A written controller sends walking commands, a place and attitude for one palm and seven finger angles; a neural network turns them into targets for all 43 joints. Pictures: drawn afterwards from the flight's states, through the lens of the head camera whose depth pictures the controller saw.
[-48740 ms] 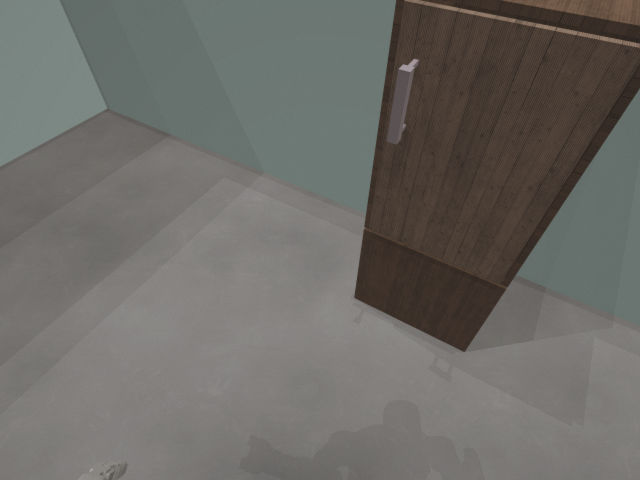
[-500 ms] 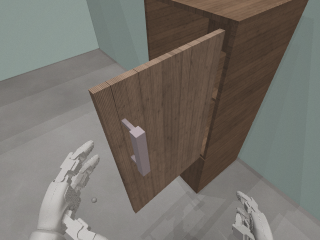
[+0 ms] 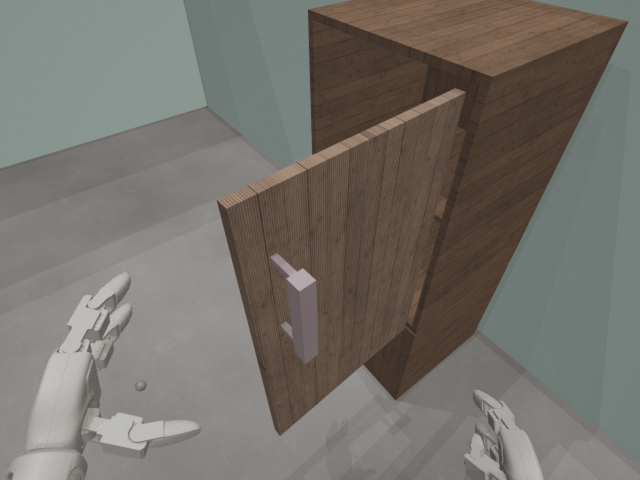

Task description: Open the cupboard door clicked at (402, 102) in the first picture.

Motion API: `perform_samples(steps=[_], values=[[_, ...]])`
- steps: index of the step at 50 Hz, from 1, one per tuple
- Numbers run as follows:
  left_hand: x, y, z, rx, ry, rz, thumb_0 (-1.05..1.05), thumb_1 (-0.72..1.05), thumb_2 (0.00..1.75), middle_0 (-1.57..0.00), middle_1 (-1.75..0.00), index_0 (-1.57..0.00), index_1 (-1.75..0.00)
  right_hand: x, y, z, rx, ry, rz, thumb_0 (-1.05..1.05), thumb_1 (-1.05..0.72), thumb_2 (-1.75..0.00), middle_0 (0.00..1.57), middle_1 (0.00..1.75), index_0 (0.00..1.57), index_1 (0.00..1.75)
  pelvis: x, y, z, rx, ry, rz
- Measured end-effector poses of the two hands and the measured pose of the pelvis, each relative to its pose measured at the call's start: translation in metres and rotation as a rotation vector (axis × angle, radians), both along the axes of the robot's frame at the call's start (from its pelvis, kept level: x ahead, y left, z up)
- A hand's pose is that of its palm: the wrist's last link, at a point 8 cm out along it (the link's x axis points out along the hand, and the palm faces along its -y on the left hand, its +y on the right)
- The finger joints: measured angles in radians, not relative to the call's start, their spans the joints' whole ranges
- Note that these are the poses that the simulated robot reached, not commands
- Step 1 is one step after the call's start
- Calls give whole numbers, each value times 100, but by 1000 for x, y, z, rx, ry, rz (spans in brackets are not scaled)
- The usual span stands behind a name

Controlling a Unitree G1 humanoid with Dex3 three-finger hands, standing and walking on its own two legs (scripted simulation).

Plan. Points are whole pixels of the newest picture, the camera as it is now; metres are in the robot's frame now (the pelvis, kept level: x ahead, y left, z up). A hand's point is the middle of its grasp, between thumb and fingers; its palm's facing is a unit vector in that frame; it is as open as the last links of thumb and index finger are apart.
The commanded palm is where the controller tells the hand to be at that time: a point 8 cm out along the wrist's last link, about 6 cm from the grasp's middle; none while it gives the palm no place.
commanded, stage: draw the hand back to the body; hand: left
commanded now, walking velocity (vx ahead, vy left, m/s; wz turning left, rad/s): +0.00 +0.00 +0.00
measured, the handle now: (293, 309) +0.30 +0.07 +0.08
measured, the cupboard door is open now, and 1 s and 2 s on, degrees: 94 94 94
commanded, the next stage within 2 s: step back with the hand held close in 0.88 s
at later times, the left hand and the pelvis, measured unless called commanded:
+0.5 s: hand (84, 320) +0.21 +0.26 +0.16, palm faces +0.41 -0.82 -0.39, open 9.1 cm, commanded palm +0.17 +0.30 +0.18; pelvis +0.02 +0.01 +0.01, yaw -1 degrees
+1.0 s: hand (92, 323) +0.21 +0.25 +0.16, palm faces +0.42 -0.83 -0.38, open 7.4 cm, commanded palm +0.16 +0.29 +0.18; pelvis +0.02 -0.01 +0.01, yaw -1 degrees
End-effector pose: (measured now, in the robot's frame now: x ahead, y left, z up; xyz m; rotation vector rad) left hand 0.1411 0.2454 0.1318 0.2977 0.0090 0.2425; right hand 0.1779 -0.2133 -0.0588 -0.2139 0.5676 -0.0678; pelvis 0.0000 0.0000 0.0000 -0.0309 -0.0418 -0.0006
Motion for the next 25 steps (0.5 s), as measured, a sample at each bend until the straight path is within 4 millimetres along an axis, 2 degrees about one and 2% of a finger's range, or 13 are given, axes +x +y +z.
perform_samples(steps=[14,25], values=[[20,31,27,102,-59,94,0,22,61,-18,-30,-18,-30,8,7,-5,4,86,9,1,-91,-89,21,30,20,30,14,9,11,16,-31,-15],[31,50,47,157,-119,152,1,60,77,-20,-30,-20,-30,16,1,-4,7,105,-5,1,-91,-89,21,30,20,30,22,7,12,18,-36,-22]])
